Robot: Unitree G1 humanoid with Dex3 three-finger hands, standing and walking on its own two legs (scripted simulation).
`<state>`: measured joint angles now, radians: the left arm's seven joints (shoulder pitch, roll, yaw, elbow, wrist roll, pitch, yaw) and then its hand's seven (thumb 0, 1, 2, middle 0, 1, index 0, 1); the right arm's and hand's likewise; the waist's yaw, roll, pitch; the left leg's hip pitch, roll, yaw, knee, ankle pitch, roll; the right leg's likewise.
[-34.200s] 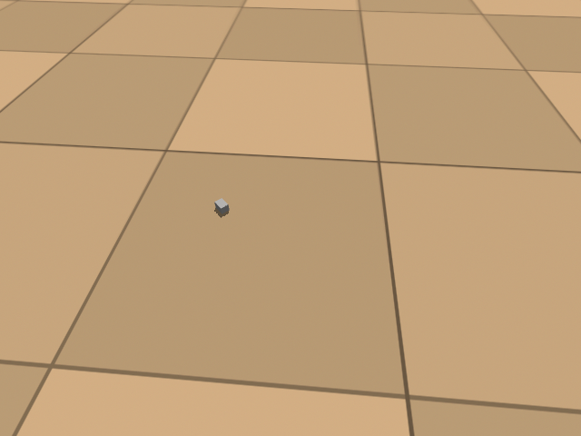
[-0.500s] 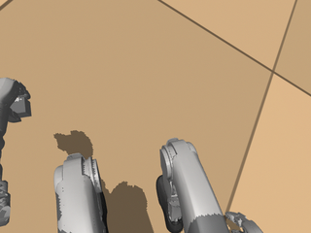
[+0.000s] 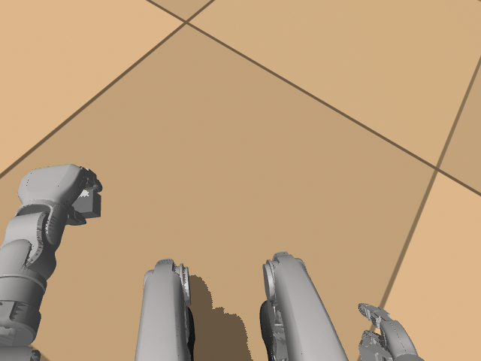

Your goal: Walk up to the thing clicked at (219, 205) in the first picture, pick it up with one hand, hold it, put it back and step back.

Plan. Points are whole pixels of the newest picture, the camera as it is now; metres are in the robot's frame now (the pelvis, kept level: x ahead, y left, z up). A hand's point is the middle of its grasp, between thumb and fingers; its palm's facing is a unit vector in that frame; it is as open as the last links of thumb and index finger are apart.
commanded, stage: lift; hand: left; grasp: from above
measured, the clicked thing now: (80, 205) +0.41 +0.28 -0.12
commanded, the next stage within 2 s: hold in 0.84 s
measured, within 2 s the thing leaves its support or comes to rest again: neither
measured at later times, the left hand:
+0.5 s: hand (13, 187) +0.36 +0.26 +0.09, palm faces -0.44 -0.09 -0.89, open 7.0 cm
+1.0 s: hand out of the picture +0.38 +0.25 +0.16, palm faces -0.44 -0.09 -0.89, open 7.0 cm
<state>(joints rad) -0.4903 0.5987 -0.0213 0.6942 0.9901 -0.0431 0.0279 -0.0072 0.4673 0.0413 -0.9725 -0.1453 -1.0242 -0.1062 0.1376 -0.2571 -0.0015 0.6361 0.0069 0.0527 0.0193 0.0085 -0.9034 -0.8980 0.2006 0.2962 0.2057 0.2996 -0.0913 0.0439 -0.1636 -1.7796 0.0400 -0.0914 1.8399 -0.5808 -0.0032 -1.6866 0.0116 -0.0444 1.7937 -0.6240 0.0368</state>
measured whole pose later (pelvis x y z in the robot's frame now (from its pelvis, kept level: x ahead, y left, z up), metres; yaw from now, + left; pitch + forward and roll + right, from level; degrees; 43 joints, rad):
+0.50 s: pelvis +0.04 +0.00 +0.17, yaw +2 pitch +16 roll -3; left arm -0.34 0.46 -0.14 0.77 1.01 -0.02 0.09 -0.01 0.47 0.05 -0.95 -0.17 -1.00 -0.14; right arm 0.23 -0.24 -0.02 0.71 0.03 -0.02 -0.05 0.01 -0.90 -0.90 0.20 0.30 0.21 0.30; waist -0.06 0.04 -0.14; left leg -1.02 0.05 -0.03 1.20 -0.46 0.00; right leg -0.96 0.01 -0.01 1.15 -0.48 0.03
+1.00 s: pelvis +0.07 +0.01 +0.23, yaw +2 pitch +9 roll -1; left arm -0.32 0.39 -0.18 0.82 1.00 0.03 0.11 -0.01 0.45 0.09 -0.96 -0.16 -1.00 -0.14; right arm 0.26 -0.25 -0.04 0.72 0.04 0.00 -0.04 0.01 -0.90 -0.90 0.20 0.30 0.21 0.30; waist -0.04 0.04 -0.08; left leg -0.62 0.03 0.02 0.81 -0.35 0.00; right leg -0.57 -0.01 0.03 0.78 -0.36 0.04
